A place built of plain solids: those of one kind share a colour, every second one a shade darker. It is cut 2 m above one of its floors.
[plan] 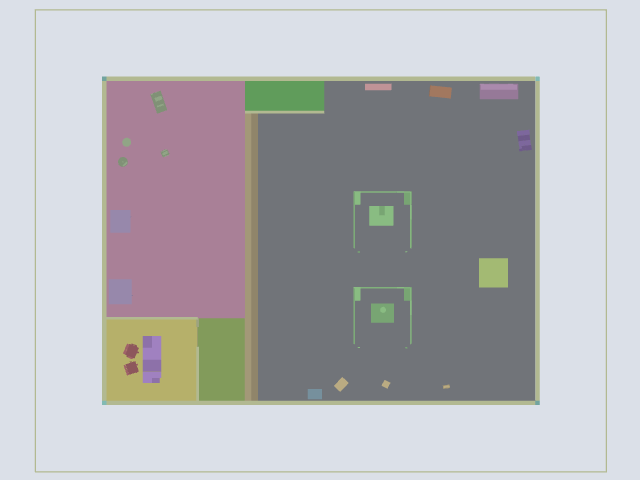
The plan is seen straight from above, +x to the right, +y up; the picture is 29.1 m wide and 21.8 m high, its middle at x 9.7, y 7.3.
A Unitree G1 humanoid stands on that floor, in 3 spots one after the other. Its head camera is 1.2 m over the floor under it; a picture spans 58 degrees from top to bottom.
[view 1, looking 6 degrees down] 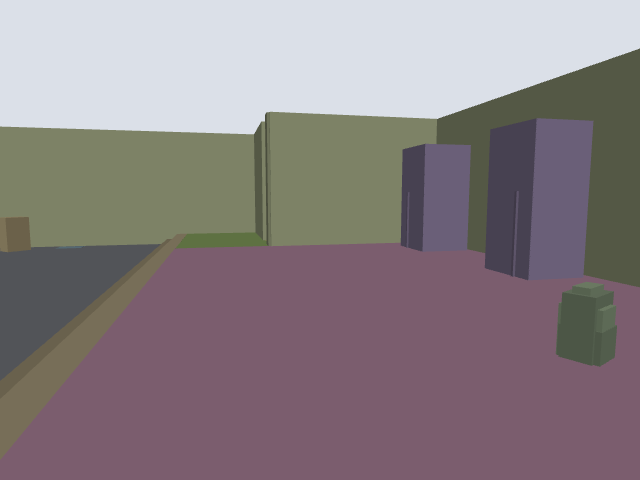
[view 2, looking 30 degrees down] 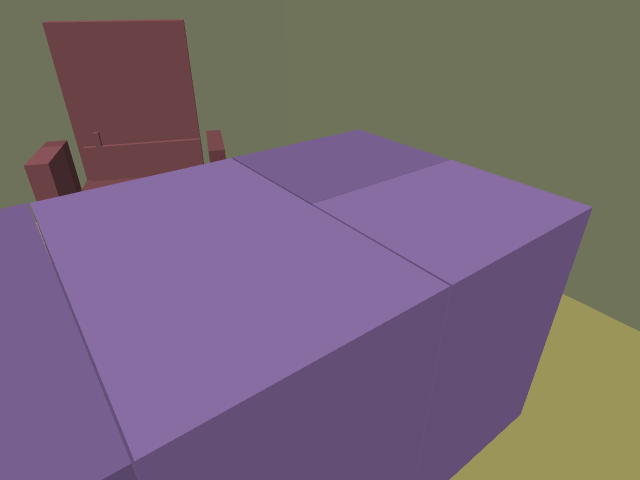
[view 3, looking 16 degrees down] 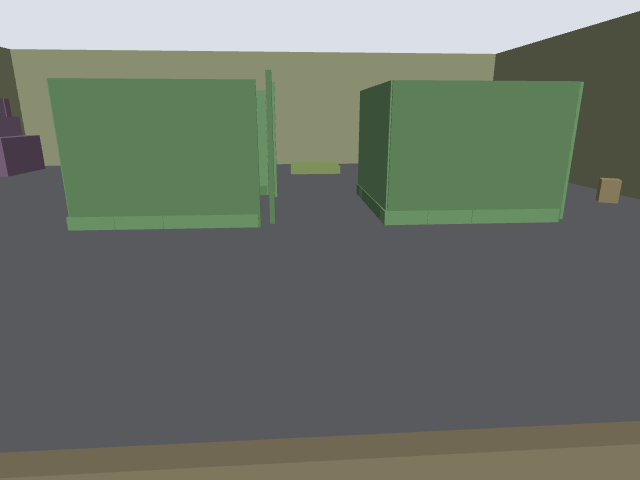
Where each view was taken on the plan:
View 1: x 5.29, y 13.85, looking -103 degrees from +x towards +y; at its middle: wall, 10.36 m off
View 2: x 2.85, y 1.85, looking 143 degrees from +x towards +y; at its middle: meeting_table_meeting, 0.90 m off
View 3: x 5.30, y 6.50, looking -4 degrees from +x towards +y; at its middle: ground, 5.44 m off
